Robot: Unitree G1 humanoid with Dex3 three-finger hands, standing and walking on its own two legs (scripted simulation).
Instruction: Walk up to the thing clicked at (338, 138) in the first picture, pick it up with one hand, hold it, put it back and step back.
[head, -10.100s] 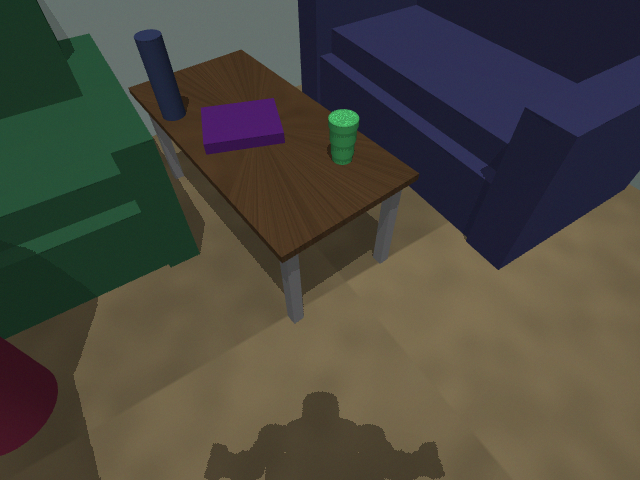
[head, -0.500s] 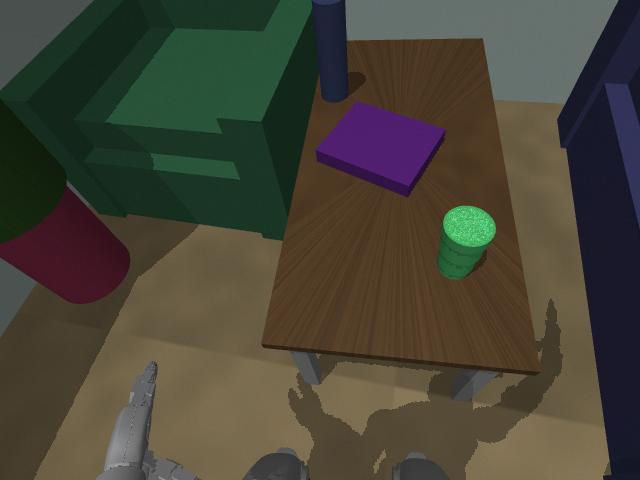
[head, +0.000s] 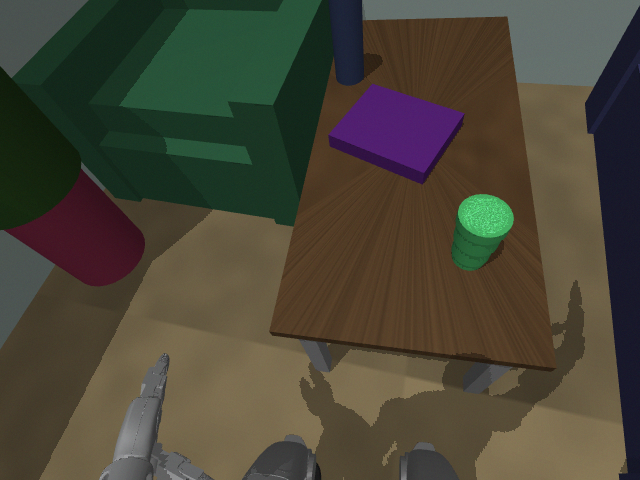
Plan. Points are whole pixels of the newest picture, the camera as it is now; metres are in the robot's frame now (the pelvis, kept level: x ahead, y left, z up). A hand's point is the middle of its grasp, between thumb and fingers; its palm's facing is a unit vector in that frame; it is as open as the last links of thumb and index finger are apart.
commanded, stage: approach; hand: right
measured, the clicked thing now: (476, 237) +0.54 -0.20 -0.20
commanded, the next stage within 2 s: close in in 0.58 s
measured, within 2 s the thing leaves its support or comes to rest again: neither
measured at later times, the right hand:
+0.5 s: hand (598, 243) +0.45 -0.33 -0.07, palm faces +0.21 +0.98 +0.05, open 17.7 cm
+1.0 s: hand (505, 260) +0.49 -0.25 -0.20, palm faces +0.21 +0.98 +0.04, open 17.6 cm
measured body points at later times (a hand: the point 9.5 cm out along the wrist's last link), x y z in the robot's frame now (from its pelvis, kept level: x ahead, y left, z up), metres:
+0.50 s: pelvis -0.03 +0.00 -0.07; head +0.14 -0.08 +0.34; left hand +0.14 +0.27 -0.06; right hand +0.44 -0.38 -0.07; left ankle +0.02 +0.15 -0.69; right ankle +0.01 -0.11 -0.69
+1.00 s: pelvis -0.05 +0.01 -0.16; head +0.16 -0.09 +0.22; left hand +0.10 +0.28 -0.06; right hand +0.48 -0.30 -0.20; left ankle +0.02 +0.15 -0.69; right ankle +0.01 -0.11 -0.69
